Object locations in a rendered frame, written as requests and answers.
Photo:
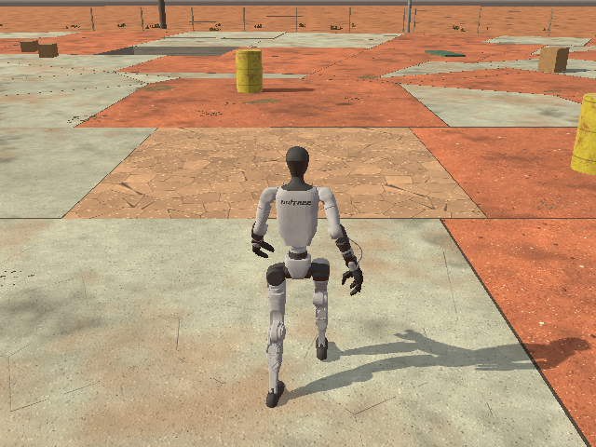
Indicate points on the humanoid robot head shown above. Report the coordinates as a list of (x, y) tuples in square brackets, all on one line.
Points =
[(297, 159)]

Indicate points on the left robot forearm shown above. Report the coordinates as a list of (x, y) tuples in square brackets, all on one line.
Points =
[(256, 240)]

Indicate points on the humanoid robot torso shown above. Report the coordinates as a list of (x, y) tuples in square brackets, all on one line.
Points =
[(297, 214)]

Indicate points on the right robot forearm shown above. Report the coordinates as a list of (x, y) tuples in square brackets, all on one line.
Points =
[(346, 251)]

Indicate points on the left robot upper arm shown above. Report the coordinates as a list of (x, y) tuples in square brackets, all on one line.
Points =
[(268, 196)]

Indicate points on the left robot hand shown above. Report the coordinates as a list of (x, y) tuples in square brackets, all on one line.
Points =
[(265, 246)]

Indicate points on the right robot upper arm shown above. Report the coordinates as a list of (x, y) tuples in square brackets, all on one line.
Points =
[(326, 196)]

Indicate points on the right robot hand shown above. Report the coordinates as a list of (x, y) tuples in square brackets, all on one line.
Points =
[(357, 274)]

